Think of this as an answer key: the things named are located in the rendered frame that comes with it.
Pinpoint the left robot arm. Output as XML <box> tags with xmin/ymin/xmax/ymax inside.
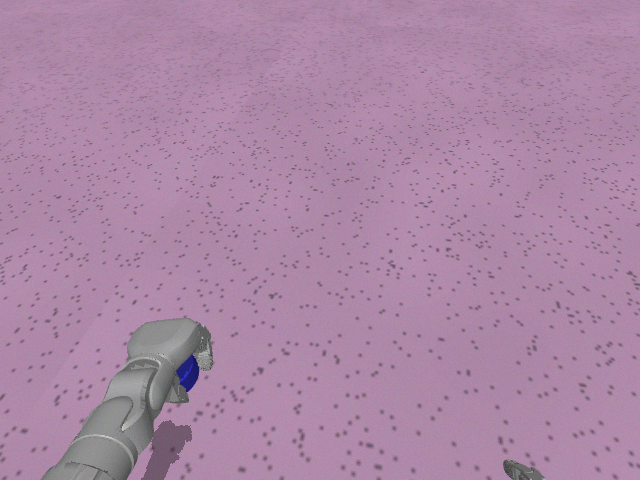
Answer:
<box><xmin>41</xmin><ymin>353</ymin><xmax>175</xmax><ymax>480</ymax></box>

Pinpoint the left robot hand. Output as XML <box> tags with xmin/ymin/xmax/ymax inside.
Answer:
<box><xmin>127</xmin><ymin>318</ymin><xmax>213</xmax><ymax>404</ymax></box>

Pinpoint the tin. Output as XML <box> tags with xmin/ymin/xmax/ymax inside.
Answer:
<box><xmin>176</xmin><ymin>354</ymin><xmax>199</xmax><ymax>392</ymax></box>

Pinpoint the right robot hand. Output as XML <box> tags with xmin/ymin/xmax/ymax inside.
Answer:
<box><xmin>503</xmin><ymin>460</ymin><xmax>546</xmax><ymax>480</ymax></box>

